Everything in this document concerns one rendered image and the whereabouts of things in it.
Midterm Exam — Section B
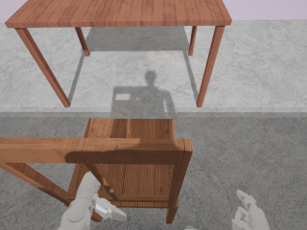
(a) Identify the robot left forearm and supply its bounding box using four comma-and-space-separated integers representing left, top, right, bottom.
57, 198, 93, 230

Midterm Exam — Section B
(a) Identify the robot right hand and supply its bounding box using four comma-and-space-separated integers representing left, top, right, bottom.
231, 190, 271, 230

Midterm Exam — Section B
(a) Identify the table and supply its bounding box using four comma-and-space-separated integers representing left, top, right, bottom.
5, 0, 232, 107

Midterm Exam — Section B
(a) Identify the chair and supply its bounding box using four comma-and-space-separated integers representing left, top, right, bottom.
0, 118, 193, 224

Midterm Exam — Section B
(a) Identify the robot left hand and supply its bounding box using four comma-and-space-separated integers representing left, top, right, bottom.
75, 164, 127, 222

